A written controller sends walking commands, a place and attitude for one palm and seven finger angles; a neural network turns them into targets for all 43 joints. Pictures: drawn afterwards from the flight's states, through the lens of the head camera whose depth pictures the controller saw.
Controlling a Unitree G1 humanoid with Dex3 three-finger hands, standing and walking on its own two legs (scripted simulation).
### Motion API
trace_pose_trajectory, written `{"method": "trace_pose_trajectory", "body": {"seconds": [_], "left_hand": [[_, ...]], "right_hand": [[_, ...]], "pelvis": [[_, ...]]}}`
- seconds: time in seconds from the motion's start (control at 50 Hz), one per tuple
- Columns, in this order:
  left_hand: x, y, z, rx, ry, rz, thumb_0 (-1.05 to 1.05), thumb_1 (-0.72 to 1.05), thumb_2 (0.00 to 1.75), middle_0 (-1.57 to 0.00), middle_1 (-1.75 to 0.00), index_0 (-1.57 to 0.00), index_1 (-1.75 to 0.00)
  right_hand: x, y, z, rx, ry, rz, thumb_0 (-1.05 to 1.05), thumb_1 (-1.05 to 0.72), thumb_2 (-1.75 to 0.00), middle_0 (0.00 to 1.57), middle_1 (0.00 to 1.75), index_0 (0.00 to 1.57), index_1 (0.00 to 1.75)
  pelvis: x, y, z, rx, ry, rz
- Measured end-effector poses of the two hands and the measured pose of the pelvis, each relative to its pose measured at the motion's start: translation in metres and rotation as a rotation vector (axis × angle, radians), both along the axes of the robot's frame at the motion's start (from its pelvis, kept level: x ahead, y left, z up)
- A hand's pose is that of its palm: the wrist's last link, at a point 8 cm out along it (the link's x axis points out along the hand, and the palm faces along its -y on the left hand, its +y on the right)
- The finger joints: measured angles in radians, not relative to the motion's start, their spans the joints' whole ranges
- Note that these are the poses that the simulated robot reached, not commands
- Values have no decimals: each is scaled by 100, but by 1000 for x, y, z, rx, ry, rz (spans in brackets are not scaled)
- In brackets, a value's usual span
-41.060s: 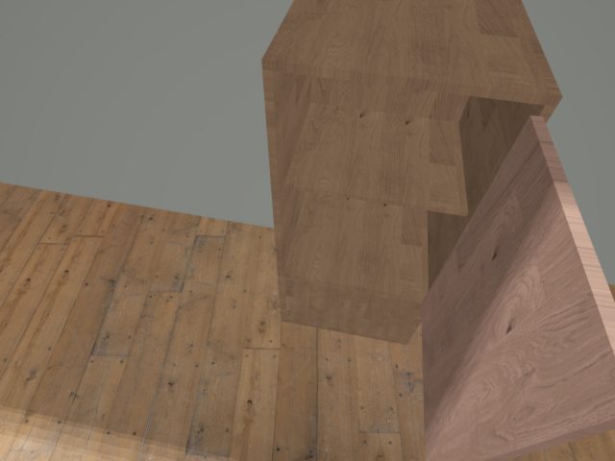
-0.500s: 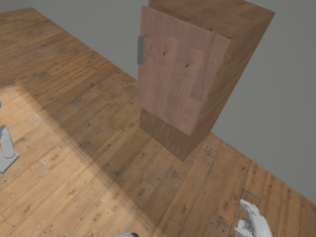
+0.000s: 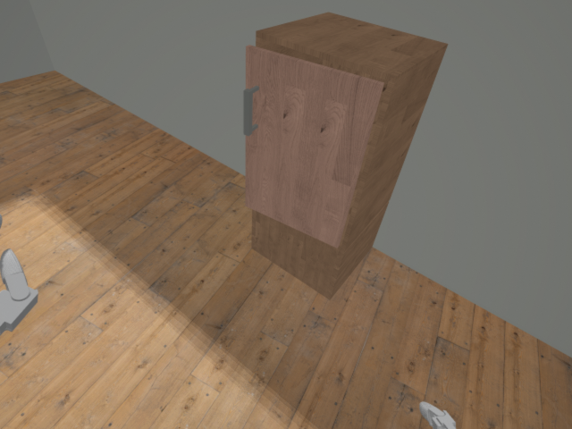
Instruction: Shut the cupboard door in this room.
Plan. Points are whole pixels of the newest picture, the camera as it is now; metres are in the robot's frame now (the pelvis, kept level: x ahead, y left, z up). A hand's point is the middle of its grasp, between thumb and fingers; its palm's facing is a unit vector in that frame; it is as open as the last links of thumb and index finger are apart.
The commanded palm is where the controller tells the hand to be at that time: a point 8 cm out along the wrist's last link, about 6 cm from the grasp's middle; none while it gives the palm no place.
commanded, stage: stop stepping back and stand still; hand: left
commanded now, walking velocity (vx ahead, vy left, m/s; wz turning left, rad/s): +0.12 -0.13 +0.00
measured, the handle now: (251, 110) +0.99 +0.10 +0.00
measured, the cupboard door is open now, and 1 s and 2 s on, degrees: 8 8 8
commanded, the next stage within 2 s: let the arm hang, fingers relaxed in 0.24 s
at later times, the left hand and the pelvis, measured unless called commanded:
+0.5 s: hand (105, 417) +0.17 +0.24 -0.06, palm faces +0.12 -0.93 -0.35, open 7.4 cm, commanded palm none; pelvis -0.01 +0.02 -0.01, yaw +3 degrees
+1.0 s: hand out of the picture -0.07 +0.23 -0.16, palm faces +0.06 -0.98 -0.21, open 7.3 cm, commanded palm none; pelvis +0.00 +0.05 +0.01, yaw +1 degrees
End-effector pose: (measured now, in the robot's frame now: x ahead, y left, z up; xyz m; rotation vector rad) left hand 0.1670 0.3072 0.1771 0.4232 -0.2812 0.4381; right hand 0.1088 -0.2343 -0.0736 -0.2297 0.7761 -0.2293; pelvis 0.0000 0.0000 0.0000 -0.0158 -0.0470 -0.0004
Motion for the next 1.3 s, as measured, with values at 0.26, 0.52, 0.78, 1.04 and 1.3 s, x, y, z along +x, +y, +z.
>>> {"method": "trace_pose_trajectory", "body": {"seconds": [0.26, 0.52, 0.78, 1.04, 1.3], "left_hand": [[-32, -10, 19, 107, 41, 40, 1, 88, 90, -22, -31, -21, -30], [-33, -30, -237, -325, 1009, -29, 0, 90, 90, -20, -30, -19, -30], [-195, -44, -314, -604, 1585, 149, -3, 98, 90, -21, -30, -20, -30], [-237, -33, -306, -604, 1734, 202, 0, 91, 90, -20, -30, -20, -30], [-194, -45, -313, -606, 1637, 112, 0, 90, 90, -20, -30, -20, -30]], "right_hand": [[0, -8, -8, 43, 31, 40, 1, -91, -90, 21, 30, 21, 30], [17, -1, -38, 33, 159, 120, 1, -91, -90, 20, 30, 20, 29], [-78, 32, -48, 62, 540, 30, 0, -94, -90, 21, 30, 21, 30], [-130, 61, -58, 129, 659, -44, 1, -92, -90, 20, 30, 20, 29], [-134, 84, -61, 177, 640, -69, 0, -91, -90, 20, 30, 20, 29]], "pelvis": [[-10, -6, 6, 13, 16, -17], [-11, 17, -8, 15, 22, 45], [-8, 30, 11, -7, 20, 48], [-3, 49, 14, 6, 7, 21], [-2, 55, 14, 12, 10, 11]]}}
